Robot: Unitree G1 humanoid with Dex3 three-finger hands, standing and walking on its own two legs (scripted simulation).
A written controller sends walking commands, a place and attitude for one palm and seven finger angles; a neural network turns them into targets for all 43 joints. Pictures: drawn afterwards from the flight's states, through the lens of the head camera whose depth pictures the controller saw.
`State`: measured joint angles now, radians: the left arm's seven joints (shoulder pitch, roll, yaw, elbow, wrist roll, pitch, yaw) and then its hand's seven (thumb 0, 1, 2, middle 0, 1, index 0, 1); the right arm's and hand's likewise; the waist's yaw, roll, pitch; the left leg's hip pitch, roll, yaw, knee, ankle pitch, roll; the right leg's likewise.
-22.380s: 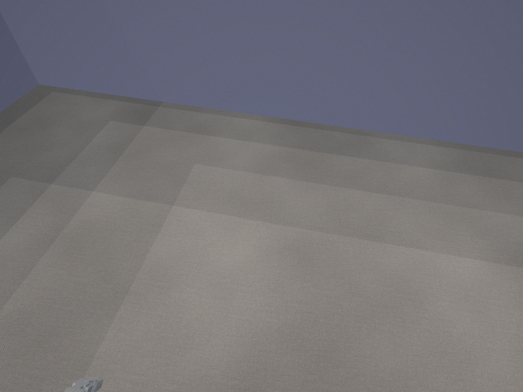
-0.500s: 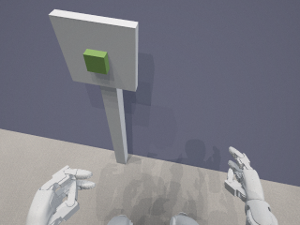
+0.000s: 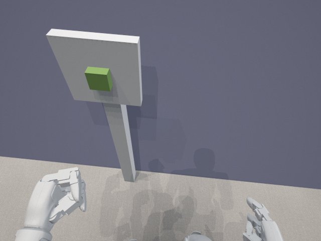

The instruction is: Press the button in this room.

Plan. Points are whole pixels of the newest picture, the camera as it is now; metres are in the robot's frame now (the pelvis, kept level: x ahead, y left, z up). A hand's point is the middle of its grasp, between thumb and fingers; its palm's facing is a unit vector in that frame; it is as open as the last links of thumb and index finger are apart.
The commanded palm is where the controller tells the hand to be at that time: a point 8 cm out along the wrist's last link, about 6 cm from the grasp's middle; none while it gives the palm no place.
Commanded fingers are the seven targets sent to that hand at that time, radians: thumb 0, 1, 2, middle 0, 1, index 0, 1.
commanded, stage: raise the hand and make a fist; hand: left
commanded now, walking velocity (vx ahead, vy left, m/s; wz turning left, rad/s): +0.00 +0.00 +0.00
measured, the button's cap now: (99, 78) +0.49 +0.20 +0.13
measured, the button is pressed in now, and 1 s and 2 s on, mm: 0 0 0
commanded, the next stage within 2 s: aim a knuckle at the button in 0.96 s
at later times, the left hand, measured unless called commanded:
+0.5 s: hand (67, 166) +0.24 +0.20 +0.11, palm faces +0.01 -1.00 -0.08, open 3.1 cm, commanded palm +0.21 +0.26 +0.12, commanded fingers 0.00 0.90 0.90 -1.30 -1.50 -1.30 -1.50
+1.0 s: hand (67, 163) +0.24 +0.20 +0.12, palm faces +0.01 -1.00 -0.06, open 3.1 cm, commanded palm +0.21 +0.25 +0.13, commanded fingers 0.00 0.90 0.90 -1.30 -1.50 -1.30 -1.50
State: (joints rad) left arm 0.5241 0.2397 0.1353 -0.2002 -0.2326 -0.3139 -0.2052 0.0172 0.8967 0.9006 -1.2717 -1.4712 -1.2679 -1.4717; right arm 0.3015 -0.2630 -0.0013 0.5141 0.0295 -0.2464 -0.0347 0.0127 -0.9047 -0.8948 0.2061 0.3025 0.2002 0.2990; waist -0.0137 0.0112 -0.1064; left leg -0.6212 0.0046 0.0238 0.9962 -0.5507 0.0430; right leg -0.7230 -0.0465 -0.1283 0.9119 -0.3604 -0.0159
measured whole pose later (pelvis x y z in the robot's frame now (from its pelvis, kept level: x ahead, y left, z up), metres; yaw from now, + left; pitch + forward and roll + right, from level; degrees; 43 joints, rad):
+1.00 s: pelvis +0.01 -0.01 +0.04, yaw +0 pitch +3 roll -1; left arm 0.27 0.28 0.25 -0.02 -0.29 -0.17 -0.32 0.02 0.90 0.90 -1.30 -1.50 -1.30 -1.50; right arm 0.27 -0.26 0.05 0.59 0.03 -0.29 -0.05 0.01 -0.90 -0.89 0.21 0.30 0.20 0.30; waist 0.02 0.03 -0.05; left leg -0.33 0.01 0.02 0.72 -0.44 0.03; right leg -0.44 -0.03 -0.13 0.67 -0.28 -0.02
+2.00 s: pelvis +0.01 -0.02 +0.03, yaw -1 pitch +8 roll +0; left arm -0.27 0.32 0.29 0.55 -0.24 -0.26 -0.31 0.02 0.90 0.90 -1.30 -1.50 -1.30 -1.50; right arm 0.29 -0.27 0.05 0.61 0.03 -0.18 -0.05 0.01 -0.91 -0.89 0.21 0.30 0.20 0.30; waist -0.03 0.01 -0.05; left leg -0.45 0.01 0.05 0.75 -0.44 0.02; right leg -0.57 -0.03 -0.10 0.71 -0.27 -0.03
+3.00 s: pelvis +0.01 -0.01 +0.03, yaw -2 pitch +9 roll +0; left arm -0.35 0.30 0.27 0.65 -0.21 -0.32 -0.27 0.02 0.90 0.90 -1.30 -1.50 -1.30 -1.50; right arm 0.30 -0.27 0.04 0.58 0.02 -0.07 -0.03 0.01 -0.91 -0.89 0.21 0.30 0.20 0.30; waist -0.04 0.01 -0.06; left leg -0.48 0.01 0.06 0.77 -0.45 0.02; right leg -0.62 -0.02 -0.09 0.73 -0.28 -0.03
